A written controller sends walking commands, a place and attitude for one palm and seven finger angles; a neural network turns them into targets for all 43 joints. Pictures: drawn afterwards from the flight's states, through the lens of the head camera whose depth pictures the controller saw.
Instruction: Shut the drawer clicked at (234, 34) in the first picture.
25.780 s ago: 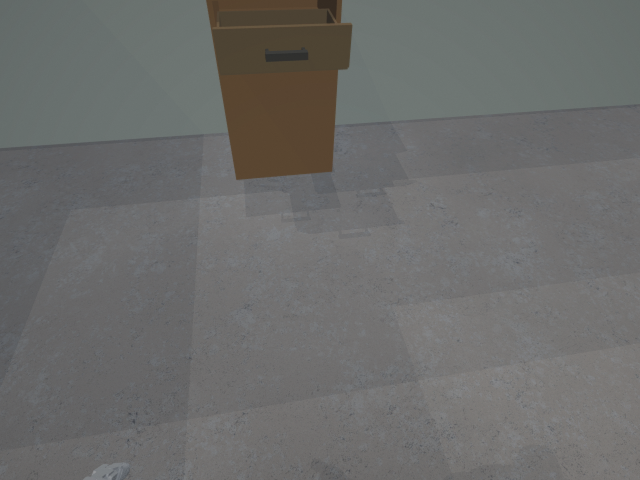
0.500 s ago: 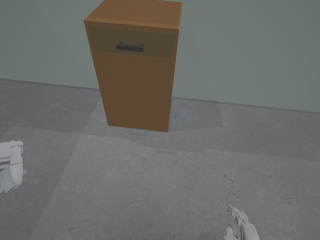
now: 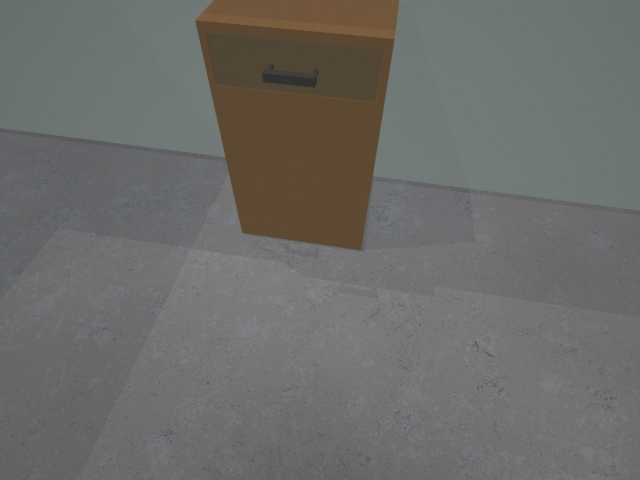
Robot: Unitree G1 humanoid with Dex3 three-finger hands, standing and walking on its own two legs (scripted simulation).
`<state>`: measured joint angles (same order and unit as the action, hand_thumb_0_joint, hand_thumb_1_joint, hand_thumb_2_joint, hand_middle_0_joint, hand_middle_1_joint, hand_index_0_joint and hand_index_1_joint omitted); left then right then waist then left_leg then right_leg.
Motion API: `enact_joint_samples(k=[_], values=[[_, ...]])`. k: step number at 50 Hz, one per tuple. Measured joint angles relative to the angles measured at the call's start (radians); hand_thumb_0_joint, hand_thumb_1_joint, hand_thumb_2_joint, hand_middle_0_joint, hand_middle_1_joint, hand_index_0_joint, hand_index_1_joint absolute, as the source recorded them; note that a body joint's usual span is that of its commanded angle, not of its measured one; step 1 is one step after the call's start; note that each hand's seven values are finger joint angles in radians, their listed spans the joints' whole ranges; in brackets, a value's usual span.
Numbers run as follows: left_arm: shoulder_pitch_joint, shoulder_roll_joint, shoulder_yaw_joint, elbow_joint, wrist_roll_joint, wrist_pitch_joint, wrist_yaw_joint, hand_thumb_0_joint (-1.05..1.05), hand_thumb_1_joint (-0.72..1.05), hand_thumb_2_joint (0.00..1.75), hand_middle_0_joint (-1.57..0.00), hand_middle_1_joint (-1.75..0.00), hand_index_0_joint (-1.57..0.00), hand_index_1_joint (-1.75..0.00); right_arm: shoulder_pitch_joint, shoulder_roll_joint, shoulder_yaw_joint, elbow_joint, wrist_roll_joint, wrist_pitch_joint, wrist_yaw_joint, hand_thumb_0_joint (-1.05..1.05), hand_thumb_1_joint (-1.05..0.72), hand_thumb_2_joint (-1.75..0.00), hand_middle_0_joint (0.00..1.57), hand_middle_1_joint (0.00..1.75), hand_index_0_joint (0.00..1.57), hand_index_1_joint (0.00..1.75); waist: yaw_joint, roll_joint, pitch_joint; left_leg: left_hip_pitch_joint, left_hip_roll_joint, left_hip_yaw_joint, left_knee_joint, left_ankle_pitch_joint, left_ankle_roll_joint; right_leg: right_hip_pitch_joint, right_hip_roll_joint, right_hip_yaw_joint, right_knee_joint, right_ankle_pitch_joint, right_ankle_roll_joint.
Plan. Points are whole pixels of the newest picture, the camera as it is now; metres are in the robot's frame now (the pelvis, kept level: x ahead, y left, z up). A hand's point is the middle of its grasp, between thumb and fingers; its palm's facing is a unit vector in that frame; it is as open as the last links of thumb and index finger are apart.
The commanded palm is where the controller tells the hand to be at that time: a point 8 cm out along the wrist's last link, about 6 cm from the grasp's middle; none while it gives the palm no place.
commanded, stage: let the arm hang, fingers relaxed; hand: left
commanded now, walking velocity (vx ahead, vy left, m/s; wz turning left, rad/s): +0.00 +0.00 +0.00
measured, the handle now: (291, 74) +1.04 +0.14 -0.04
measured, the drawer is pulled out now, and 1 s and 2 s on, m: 0.00 0.00 0.00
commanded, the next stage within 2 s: look to check the result in 0.62 s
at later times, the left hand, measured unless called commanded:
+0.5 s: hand out of the picture +0.02 +0.17 -0.17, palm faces +0.00 -0.98 -0.20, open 7.3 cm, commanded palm none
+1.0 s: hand out of the picture +0.02 +0.16 -0.17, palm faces +0.01 -0.98 -0.19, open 7.4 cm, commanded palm none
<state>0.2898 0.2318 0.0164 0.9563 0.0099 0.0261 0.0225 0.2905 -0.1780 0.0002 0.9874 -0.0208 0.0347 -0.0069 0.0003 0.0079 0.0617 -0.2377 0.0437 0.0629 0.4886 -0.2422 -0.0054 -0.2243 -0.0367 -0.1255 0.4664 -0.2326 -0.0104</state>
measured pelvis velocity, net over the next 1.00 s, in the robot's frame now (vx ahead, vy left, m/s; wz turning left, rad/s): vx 0.02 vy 0.00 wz -0.03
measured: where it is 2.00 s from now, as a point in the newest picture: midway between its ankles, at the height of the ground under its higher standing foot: outside the picture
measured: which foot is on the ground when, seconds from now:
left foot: down 0.00-1.00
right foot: down 0.00-1.00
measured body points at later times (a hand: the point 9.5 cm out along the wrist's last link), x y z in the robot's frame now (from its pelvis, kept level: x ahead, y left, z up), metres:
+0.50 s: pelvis +0.01 +0.00 +0.00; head +0.02 +0.00 +0.45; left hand +0.02 +0.23 -0.15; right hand -0.02 -0.20 -0.16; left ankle +0.01 +0.12 -0.74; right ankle +0.01 -0.11 -0.74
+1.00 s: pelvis +0.02 +0.00 +0.01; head +0.04 -0.01 +0.45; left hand +0.02 +0.21 -0.15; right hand +0.00 -0.21 -0.16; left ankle +0.01 +0.12 -0.74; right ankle +0.01 -0.11 -0.74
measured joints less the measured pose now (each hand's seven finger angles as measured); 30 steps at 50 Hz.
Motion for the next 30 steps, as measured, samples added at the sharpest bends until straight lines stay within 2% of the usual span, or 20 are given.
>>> enact_joint_samples(k=[8,13,20,30], values=[[-0.002,-0.04,-0.017,0.106,-0.003,-0.009,0.004,0.01,0.9,0.89,-0.45,-0.6,-0.45,-0.59,-0.006,0.011,-0.002,0.069,0.004,-0.006,-0.007,0.01,-0.92,-0.9,0.2,0.3,0.2,0.29,0.002,0.023,-0.012,0.049,-0.012,0.021,-0.059,0.02,0.008,0.031,-0.008,0.019,-0.035,0.015,0.009],[-0.014,-0.067,-0.022,0.137,-0.004,-0.017,0.007,0.01,0.9,0.89,-0.3,-0.43,-0.3,-0.43,-0.005,0.024,-0.002,0.099,0.004,-0.01,-0.008,0.01,-0.93,-0.9,0.2,0.3,0.2,0.29,0.0,0.017,-0.019,0.065,-0.013,0.029,-0.074,0.023,0.008,0.04,-0.008,0.027,-0.043,0.016,0.01],[-0.028,-0.086,-0.019,0.164,-0.003,-0.023,0.014,0.01,0.92,0.89,-0.22,-0.33,-0.22,-0.33,0.005,0.049,-0.001,0.127,0.005,-0.019,-0.012,0.0,-0.92,-0.9,0.2,0.3,0.2,0.29,-0.006,0.004,-0.021,0.077,-0.009,0.034,-0.084,0.023,0.005,0.048,-0.004,0.031,-0.049,0.016,0.008],[-0.023,-0.096,-0.013,0.18,-0.004,-0.029,0.015,0.01,0.91,0.89,-0.2,-0.31,-0.2,-0.31,0.021,0.068,-0.006,0.148,0.006,-0.022,-0.017,0.0,-0.91,-0.9,0.2,0.3,0.2,0.29,-0.008,0.006,-0.015,0.081,-0.006,0.034,-0.087,0.018,0.002,0.054,0.001,0.031,-0.056,0.013,0.007]])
